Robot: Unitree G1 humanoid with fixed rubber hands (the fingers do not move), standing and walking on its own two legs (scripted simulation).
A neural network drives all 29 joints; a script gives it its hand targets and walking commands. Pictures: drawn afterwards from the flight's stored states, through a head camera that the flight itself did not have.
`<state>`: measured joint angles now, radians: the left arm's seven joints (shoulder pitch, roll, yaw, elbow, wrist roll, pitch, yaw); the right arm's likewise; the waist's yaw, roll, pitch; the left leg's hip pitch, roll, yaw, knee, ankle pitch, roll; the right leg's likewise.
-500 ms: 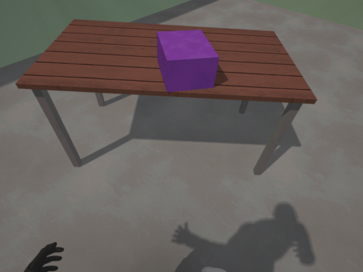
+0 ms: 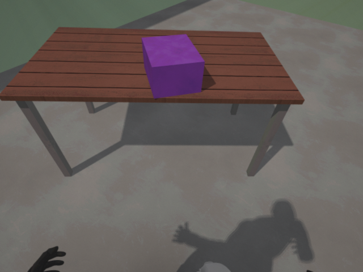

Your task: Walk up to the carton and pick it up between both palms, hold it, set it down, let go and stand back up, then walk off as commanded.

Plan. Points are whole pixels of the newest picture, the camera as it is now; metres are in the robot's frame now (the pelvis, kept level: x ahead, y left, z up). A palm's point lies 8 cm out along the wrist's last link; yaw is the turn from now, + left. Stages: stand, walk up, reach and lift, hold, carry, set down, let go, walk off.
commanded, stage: walk up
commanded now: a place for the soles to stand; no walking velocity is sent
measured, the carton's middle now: (170, 64) +0.94 +0.01 -0.02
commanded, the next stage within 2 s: none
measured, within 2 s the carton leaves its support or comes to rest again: neither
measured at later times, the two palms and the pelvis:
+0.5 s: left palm (43, 258) +0.19 +0.29 -0.07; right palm (311, 233) +0.22 -0.33 -0.08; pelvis +0.13 -0.02 +0.00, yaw -1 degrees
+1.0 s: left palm (70, 199) +0.33 +0.29 -0.08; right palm (300, 202) +0.30 -0.34 -0.07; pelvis +0.24 -0.02 +0.00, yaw -1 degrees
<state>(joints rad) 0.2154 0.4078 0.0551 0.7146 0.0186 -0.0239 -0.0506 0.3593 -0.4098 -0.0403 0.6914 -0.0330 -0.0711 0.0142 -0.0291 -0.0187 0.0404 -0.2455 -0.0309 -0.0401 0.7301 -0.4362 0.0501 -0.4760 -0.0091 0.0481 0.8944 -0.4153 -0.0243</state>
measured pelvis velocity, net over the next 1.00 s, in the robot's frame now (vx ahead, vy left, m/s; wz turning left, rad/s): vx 0.24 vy -0.02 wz -0.01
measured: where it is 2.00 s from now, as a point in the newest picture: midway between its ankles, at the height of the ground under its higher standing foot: (176, 232)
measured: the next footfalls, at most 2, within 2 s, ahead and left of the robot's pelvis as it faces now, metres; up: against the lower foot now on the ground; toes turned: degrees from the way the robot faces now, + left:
right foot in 0.08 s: +0.14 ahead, -0.15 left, +0.00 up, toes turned +1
left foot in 0.56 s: +0.29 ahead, +0.11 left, +0.00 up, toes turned -2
